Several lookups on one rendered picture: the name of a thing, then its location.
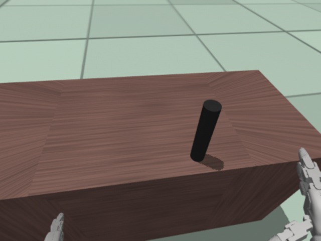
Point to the can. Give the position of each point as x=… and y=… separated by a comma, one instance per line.
x=207, y=122

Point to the left robot hand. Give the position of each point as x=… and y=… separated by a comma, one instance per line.
x=57, y=226

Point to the right robot hand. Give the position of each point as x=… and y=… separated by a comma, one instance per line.
x=310, y=186

